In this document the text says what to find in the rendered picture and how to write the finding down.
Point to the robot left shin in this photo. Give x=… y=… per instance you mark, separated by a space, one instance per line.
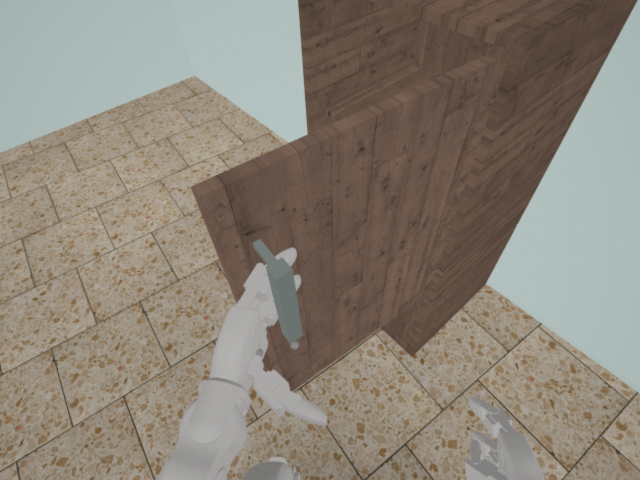
x=278 y=459

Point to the robot right hand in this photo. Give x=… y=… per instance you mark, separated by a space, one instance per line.
x=511 y=458

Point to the robot left hand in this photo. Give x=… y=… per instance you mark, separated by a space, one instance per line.
x=244 y=332

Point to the handle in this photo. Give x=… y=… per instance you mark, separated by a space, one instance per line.
x=283 y=288

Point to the robot left forearm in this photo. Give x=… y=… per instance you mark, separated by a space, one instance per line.
x=212 y=432

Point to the cupboard door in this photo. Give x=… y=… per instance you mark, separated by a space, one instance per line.
x=364 y=202

